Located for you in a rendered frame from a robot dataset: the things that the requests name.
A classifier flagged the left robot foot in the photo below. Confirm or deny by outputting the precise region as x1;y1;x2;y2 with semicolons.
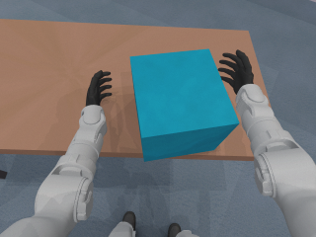
122;211;136;231

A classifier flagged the robot left forearm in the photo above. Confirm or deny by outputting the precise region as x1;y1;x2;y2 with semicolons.
35;105;108;213

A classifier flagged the carton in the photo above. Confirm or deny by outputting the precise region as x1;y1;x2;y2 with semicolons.
129;48;240;162

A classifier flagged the right robot hand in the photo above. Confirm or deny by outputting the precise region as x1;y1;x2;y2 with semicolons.
217;49;254;95

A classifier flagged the right robot upper arm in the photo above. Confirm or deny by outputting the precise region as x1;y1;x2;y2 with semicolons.
254;148;316;237

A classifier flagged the robot right forearm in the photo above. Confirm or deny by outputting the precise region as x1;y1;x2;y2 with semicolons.
235;84;316;172

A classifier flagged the left robot upper arm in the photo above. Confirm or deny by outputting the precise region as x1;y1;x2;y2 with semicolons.
0;174;94;237

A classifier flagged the left robot hand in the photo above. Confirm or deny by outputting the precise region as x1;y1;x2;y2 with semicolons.
86;70;113;107

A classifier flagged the table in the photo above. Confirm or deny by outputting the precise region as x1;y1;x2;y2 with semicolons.
0;19;272;180

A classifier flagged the robot left thigh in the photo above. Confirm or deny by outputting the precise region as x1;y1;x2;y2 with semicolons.
109;225;136;237

